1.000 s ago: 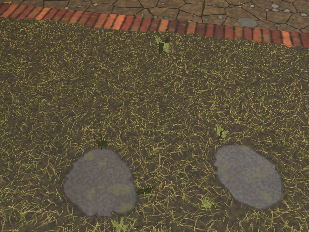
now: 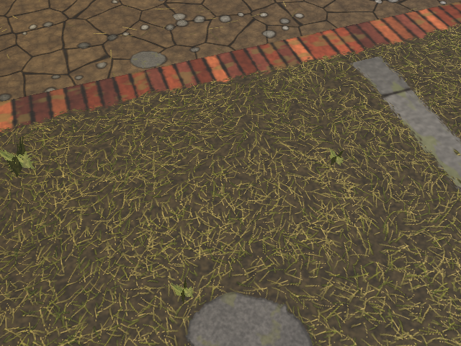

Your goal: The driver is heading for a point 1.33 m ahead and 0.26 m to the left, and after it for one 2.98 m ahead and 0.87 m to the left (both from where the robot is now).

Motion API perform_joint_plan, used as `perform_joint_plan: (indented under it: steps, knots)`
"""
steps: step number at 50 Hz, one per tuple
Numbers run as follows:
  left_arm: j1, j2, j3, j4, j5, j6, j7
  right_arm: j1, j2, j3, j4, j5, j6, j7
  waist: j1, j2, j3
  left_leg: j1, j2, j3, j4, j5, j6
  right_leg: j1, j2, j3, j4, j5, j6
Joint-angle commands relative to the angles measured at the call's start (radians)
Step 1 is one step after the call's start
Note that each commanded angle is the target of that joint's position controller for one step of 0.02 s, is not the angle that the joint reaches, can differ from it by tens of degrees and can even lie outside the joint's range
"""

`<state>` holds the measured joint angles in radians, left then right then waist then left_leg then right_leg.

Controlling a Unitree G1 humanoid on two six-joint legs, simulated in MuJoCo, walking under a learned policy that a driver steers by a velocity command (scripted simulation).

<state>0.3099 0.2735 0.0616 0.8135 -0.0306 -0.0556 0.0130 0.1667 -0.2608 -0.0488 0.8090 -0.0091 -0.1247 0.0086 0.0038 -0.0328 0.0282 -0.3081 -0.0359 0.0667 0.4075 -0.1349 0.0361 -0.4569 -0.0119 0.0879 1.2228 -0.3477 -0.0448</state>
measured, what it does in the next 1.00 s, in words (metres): walks ahead, turning left: right foot, then left foot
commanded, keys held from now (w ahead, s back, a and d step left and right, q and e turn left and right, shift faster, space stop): w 0.06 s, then w+q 0.66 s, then q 0.28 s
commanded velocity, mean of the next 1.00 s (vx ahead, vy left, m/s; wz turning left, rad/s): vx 0.44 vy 0.00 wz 0.30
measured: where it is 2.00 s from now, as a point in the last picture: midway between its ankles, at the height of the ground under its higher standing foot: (233, 256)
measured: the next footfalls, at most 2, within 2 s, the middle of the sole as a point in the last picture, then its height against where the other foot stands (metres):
right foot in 0.34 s outside the picture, level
left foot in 0.86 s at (195, 311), level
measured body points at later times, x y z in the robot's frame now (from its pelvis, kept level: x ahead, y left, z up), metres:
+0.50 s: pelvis +0.26 -0.07 +0.00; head +0.29 -0.08 +0.45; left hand +0.36 +0.21 -0.10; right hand +0.35 -0.34 -0.13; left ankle +0.20 +0.09 -0.64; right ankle +0.30 -0.17 -0.74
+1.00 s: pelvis +0.47 +0.03 -0.01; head +0.52 +0.06 +0.43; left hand +0.48 +0.33 -0.13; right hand +0.73 -0.16 -0.11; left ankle +0.53 +0.12 -0.74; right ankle +0.44 -0.15 -0.63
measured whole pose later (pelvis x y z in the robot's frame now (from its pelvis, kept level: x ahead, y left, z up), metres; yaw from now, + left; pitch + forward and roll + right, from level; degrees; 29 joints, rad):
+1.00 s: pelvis +0.47 +0.03 -0.01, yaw +23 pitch +3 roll -1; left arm 0.17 0.29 0.06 0.77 0.00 -0.07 0.03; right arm 0.14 -0.29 -0.07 0.68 0.01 -0.03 0.04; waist 0.01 -0.01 0.08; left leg -0.46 -0.09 0.01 0.54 -0.13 0.10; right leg -0.48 -0.05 0.04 1.28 -0.49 0.05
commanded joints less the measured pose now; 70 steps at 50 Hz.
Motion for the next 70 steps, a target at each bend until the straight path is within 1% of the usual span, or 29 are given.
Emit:
perform_joint_plan:
  steps: [1, 6, 12, 14, 16, 17, 18, 19, 20, 22, 24, 31, 36, 38, 41, 42, 43, 44, 45, 46, 47, 49, 52, 57, 61, 65, 67, 69, 70]
  knots:
    - [0.037, 0.022, 0.009, -0.075, -0.001, 0.002, -0.005, 0.042, -0.083, -0.022, -0.015, 0.000, -0.017, 0.007, 0.002, 0.097, -0.045, 0.149, 0.279, -0.266, -0.256, 0.049, 0.177, -0.165, -0.110, 0.033, -0.014, 0.057, 0.002]
    - [-0.104, 0.012, -0.010, -0.139, 0.028, -0.011, -0.012, 0.089, -0.135, -0.034, 0.031, 0.018, -0.012, 0.011, -0.005, 0.061, -0.003, 0.163, 0.270, -0.175, -0.299, 0.166, 0.213, -0.238, -0.131, -0.008, -0.297, 0.226, 0.016]
    - [-0.308, 0.033, -0.018, -0.201, 0.009, -0.045, -0.040, 0.199, -0.185, -0.036, 0.063, 0.043, 0.023, 0.005, -0.070, 0.105, 0.020, 0.186, 0.259, -0.168, -0.227, 0.122, 0.163, -0.097, -0.055, -0.075, -0.622, 0.316, 0.036]
    - [-0.290, 0.071, -0.004, -0.206, 0.006, -0.054, -0.044, 0.201, -0.194, -0.037, 0.069, 0.045, 0.034, 0.001, -0.038, 0.128, 0.006, 0.220, 0.285, -0.209, -0.174, 0.095, 0.140, -0.029, -0.037, -0.071, -0.691, 0.274, 0.017]
    - [-0.115, 0.130, 0.031, -0.155, 0.014, -0.059, -0.035, 0.191, -0.176, -0.028, 0.067, 0.039, 0.042, -0.003, 0.060, 0.116, -0.088, 0.175, 0.227, -0.171, 0.029, 0.227, 0.093, 0.246, -0.007, -0.092, -0.748, 0.253, -0.020]
    - [0.065, 0.202, 0.057, -0.126, 0.032, -0.058, -0.021, 0.175, -0.113, -0.004, 0.041, 0.021, 0.038, -0.003, 0.140, 0.041, -0.225, 0.020, 0.161, -0.113, 0.314, 0.109, 0.049, 0.514, -0.157, 0.050, -0.733, 0.249, -0.081]
    - [0.146, 0.298, 0.076, -0.117, 0.053, -0.045, -0.016, 0.283, 0.011, 0.030, 0.015, 0.022, 0.022, -0.002, 0.102, -0.234, -0.359, -0.348, 0.020, -0.050, 0.683, -0.353, -0.014, 0.833, -0.421, 0.455, -0.806, 0.153, -0.214]
    - [0.171, 0.217, 0.058, -0.109, 0.050, -0.047, -0.021, 0.287, -0.071, 0.009, 0.031, 0.049, 0.012, -0.003, 0.121, -0.202, -0.387, -0.447, 0.034, -0.186, 0.858, -0.436, -0.010, 0.798, -0.432, 0.619, -0.898, 0.036, -0.240]
    - [0.106, 0.156, 0.038, -0.112, 0.037, -0.052, -0.024, 0.219, -0.134, -0.012, 0.013, 0.067, 0.013, -0.006, 0.104, -0.143, -0.247, -0.507, 0.078, -0.195, 0.904, -0.355, 0.001, 0.692, -0.401, 0.465, -0.909, 0.045, -0.201]
    - [-0.034, 0.073, 0.013, -0.116, 0.030, -0.057, -0.034, 0.149, -0.120, -0.020, 0.001, 0.044, 0.031, -0.014, 0.045, -0.081, -0.116, -0.452, 0.145, -0.172, 0.836, -0.203, -0.004, 0.468, -0.310, 0.233, -0.968, 0.164, -0.154]
    - [-0.086, 0.049, 0.012, -0.102, 0.039, -0.068, -0.035, 0.165, -0.086, -0.024, 0.001, 0.043, 0.059, -0.008, -0.002, -0.097, -0.067, -0.361, 0.172, -0.172, 0.788, -0.126, -0.010, 0.348, -0.265, 0.097, -1.035, 0.251, -0.136]
    - [-0.044, 0.107, 0.039, -0.034, 0.044, -0.071, -0.004, 0.032, -0.038, -0.019, -0.070, 0.032, 0.086, 0.012, 0.002, -0.028, 0.011, -0.428, 0.163, -0.168, 0.532, 0.113, -0.025, 0.360, -0.261, -0.142, -1.092, 0.402, -0.134]
    - [0.010, 0.153, 0.054, -0.004, 0.028, -0.051, 0.007, -0.143, -0.030, -0.009, -0.144, 0.029, 0.082, 0.044, 0.062, -0.009, 0.067, -0.422, 0.150, -0.077, 0.333, 0.158, 0.002, 0.438, -0.284, -0.237, -1.081, 0.386, -0.112]
    - [0.002, 0.164, 0.056, 0.002, 0.021, -0.034, 0.010, -0.175, -0.038, -0.012, -0.172, 0.025, 0.081, 0.056, 0.058, -0.016, 0.082, -0.397, 0.128, -0.031, 0.273, 0.101, 0.021, 0.474, -0.284, -0.277, -1.009, 0.555, -0.089]
    - [-0.027, 0.209, 0.066, -0.010, 0.003, -0.007, 0.024, -0.059, -0.092, -0.043, -0.174, 0.021, 0.080, 0.063, -0.020, -0.071, -0.031, -0.182, 0.019, 0.056, 0.236, -0.008, 0.067, 0.496, -0.266, -0.309, -0.756, 1.011, -0.045]
    - [-0.049, 0.210, 0.065, -0.020, -0.005, 0.000, 0.026, 0.083, -0.139, -0.070, -0.139, 0.022, 0.079, 0.057, -0.097, -0.051, -0.106, 0.004, -0.028, 0.064, 0.151, 0.070, 0.097, 0.454, -0.228, -0.326, -0.569, 1.010, -0.015]
    - [-0.030, 0.186, 0.056, -0.030, 0.006, -0.006, 0.025, 0.194, -0.214, -0.102, -0.114, 0.017, 0.084, 0.033, -0.149, 0.026, -0.175, 0.250, 0.008, -0.034, 0.096, 0.303, 0.139, 0.275, -0.172, -0.330, -0.302, 0.751, 0.050]
    - [0.048, 0.034, 0.013, -0.067, 0.080, -0.022, 0.014, 0.172, -0.330, -0.112, -0.122, 0.007, 0.094, 0.009, -0.024, 0.324, -0.242, 0.527, 0.267, -0.391, 0.200, 0.853, 0.244, -0.088, -0.023, -0.293, 0.066, -0.312, 0.112]
    - [0.120, 0.087, 0.007, -0.070, 0.046, -0.044, 0.001, 0.170, -0.320, -0.100, -0.184, -0.010, 0.082, 0.022, -0.043, 0.250, -0.520, 0.658, 0.437, -0.777, 0.084, 0.708, 0.435, -0.193, 0.050, -0.037, 0.265, -0.405, 0.123]
    - [-0.009, 0.150, 0.025, -0.089, 0.008, -0.047, 0.001, 0.150, -0.255, -0.088, -0.193, -0.004, 0.080, 0.031, -0.089, 0.104, -0.458, 0.594, 0.383, -0.669, 0.029, 0.633, 0.385, -0.235, 0.005, 0.021, 0.265, -0.298, 0.105]
    - [-0.070, 0.140, 0.020, -0.114, 0.007, -0.044, 0.009, 0.089, -0.209, -0.077, -0.191, 0.019, 0.077, 0.030, -0.063, 0.069, -0.313, 0.460, 0.328, -0.545, 0.012, 0.535, 0.333, -0.282, -0.025, -0.001, 0.187, -0.195, 0.093]
    - [-0.069, 0.147, 0.028, -0.103, 0.037, -0.019, 0.033, -0.003, -0.158, -0.062, -0.208, 0.026, 0.082, 0.018, 0.004, 0.036, -0.192, 0.203, 0.257, -0.443, -0.036, 0.478, 0.277, -0.196, -0.077, 0.008, 0.073, -0.091, 0.098]
    - [-0.046, 0.119, 0.026, -0.112, 0.046, 0.013, 0.038, -0.018, -0.171, -0.066, -0.216, 0.001, 0.085, 0.009, 0.042, 0.072, -0.183, 0.052, 0.217, -0.379, -0.061, 0.555, 0.266, -0.099, -0.057, -0.007, -0.031, -0.050, 0.104]
    - [-0.125, 0.099, 0.018, -0.140, 0.048, 0.034, 0.045, 0.002, -0.194, -0.071, -0.219, 0.020, 0.115, -0.027, 0.018, 0.105, -0.198, 0.054, 0.175, -0.398, -0.053, 0.334, 0.221, -0.138, -0.020, 0.011, -0.213, 0.062, 0.133]
    - [-0.161, 0.080, 0.007, -0.141, 0.037, 0.041, 0.033, -0.013, -0.135, -0.042, -0.217, 0.001, 0.128, -0.037, -0.011, 0.147, -0.173, 0.033, 0.173, -0.377, -0.069, 0.093, 0.189, -0.070, -0.051, 0.002, -0.369, 0.145, 0.131]
    - [-0.159, 0.066, 0.000, -0.138, 0.034, 0.026, 0.012, 0.002, -0.082, -0.008, -0.174, -0.022, 0.115, -0.012, -0.019, 0.162, -0.144, -0.004, 0.187, -0.349, -0.033, 0.090, 0.184, 0.133, -0.042, -0.037, -0.572, 0.118, 0.095]
    - [-0.156, 0.084, 0.002, -0.144, 0.045, 0.018, 0.005, 0.031, -0.081, -0.002, -0.153, -0.017, 0.106, -0.007, -0.006, 0.128, -0.112, 0.002, 0.149, -0.330, 0.007, 0.062, 0.122, 0.224, -0.039, -0.032, -0.765, 0.283, 0.057]
    - [-0.191, 0.209, 0.030, -0.172, 0.047, 0.022, 0.010, 0.124, -0.113, -0.015, -0.149, -0.026, 0.093, -0.014, -0.094, -0.059, -0.122, -0.016, 0.019, -0.218, 0.107, -0.105, 0.039, 0.257, -0.141, 0.096, -0.727, 0.555, -0.023]
    - [-0.180, 0.180, 0.033, -0.165, 0.034, 0.028, 0.005, 0.078, -0.110, -0.015, -0.155, -0.026, 0.095, -0.021, -0.066, -0.130, -0.116, 0.021, -0.018, -0.138, 0.142, -0.126, 0.003, 0.186, -0.142, 0.135, -0.768, 0.418, -0.055]
Over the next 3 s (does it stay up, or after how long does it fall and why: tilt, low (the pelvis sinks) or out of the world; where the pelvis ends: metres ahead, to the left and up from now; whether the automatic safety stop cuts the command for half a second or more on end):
stays up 1.34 0.12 0.00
